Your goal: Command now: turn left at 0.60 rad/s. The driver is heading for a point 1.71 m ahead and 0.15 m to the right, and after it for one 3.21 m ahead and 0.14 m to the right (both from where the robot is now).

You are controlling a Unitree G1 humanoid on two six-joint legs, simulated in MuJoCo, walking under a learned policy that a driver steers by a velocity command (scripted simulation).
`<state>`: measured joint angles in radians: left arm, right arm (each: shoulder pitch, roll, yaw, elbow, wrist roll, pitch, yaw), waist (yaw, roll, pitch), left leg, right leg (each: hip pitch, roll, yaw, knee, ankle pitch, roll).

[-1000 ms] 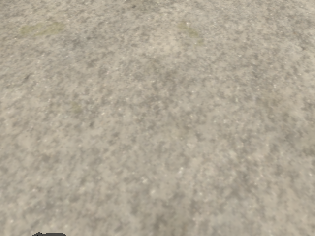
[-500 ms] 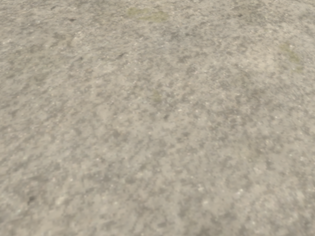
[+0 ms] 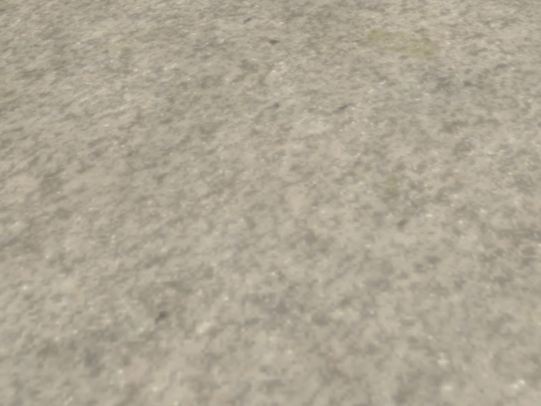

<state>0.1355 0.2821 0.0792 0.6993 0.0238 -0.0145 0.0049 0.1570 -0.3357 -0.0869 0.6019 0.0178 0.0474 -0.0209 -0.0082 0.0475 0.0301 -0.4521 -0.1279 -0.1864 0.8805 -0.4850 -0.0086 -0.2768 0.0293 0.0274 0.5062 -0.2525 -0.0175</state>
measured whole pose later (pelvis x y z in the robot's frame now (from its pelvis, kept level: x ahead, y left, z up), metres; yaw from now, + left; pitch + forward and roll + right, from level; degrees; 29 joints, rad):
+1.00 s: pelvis +0.01 +0.03 -0.01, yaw +7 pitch +0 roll +0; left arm 0.30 0.26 0.03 0.84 -0.01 -0.05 0.02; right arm 0.27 -0.25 -0.05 0.87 0.02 -0.03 -0.01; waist 0.00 -0.01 -0.01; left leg -0.24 -0.02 -0.04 0.62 -0.40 0.04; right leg -0.24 -0.02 0.00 0.64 -0.45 -0.03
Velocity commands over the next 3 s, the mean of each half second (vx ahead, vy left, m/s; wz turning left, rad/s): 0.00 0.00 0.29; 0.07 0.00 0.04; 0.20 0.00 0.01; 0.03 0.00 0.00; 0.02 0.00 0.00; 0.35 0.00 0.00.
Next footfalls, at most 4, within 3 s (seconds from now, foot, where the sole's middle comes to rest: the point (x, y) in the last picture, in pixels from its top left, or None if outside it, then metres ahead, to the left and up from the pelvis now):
0.30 left None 0.01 0.15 -0.77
0.56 right None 0.03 -0.10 -0.77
1.38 left None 0.28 0.16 -0.77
1.70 right None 0.24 -0.07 -0.77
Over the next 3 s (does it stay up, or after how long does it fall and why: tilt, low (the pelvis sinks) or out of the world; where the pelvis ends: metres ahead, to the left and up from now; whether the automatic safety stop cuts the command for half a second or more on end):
stays up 0.38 0.10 0.01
